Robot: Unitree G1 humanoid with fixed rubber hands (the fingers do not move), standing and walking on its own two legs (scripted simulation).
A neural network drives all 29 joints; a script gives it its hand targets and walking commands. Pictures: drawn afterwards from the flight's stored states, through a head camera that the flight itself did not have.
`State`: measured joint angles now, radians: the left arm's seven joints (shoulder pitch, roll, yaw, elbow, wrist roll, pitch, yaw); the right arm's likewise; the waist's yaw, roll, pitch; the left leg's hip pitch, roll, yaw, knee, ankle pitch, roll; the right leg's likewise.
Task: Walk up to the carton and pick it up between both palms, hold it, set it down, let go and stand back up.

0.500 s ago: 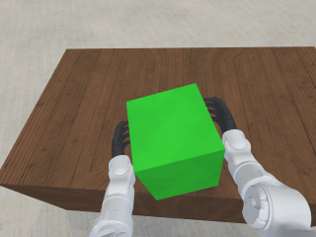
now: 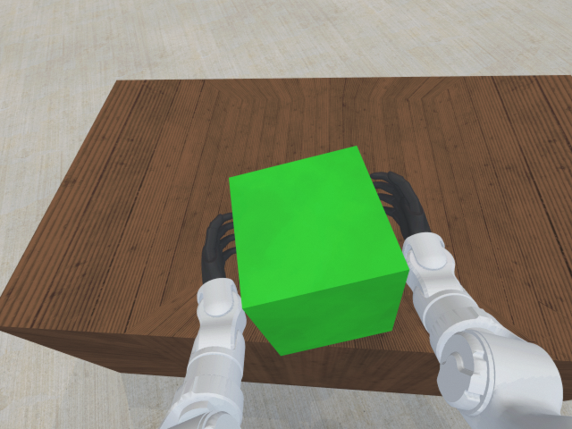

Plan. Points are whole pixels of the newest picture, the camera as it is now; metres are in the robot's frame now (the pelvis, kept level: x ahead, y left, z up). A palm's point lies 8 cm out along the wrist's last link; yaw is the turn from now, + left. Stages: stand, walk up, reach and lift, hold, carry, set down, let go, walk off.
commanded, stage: set down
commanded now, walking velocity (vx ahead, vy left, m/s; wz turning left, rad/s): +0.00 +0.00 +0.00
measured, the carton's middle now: (315, 259) +0.40 +0.02 -0.06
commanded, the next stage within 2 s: none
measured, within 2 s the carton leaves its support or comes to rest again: rests again in 0.52 s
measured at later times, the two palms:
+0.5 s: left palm (220, 268) +0.35 +0.16 -0.01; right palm (414, 229) +0.42 -0.12 +0.01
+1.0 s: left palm (225, 266) +0.35 +0.15 -0.01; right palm (418, 232) +0.42 -0.13 -0.01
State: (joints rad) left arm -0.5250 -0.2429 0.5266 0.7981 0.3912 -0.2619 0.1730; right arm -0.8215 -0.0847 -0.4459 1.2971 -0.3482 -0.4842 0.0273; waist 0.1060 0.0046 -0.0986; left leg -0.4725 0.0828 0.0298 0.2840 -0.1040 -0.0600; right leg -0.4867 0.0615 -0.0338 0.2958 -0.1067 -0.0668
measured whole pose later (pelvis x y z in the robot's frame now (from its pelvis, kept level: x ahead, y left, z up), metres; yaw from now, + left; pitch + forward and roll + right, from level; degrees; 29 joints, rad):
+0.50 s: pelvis +0.00 +0.00 +0.00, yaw +0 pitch +18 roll +0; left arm -0.54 -0.25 0.55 0.81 0.41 -0.31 0.17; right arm -0.80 -0.08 -0.47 1.28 -0.36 -0.49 0.03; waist 0.10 0.00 -0.10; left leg -0.50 0.09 0.03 0.31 -0.12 -0.06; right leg -0.51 0.07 -0.03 0.32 -0.12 -0.07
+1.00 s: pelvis +0.00 +0.00 -0.01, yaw -1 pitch +20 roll +0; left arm -0.59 -0.23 0.55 0.89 0.39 -0.37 0.19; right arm -0.83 -0.12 -0.41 1.33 -0.28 -0.49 0.02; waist 0.12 -0.01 -0.12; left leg -0.58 0.09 0.04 0.39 -0.15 -0.05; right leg -0.60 0.07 -0.03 0.40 -0.15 -0.07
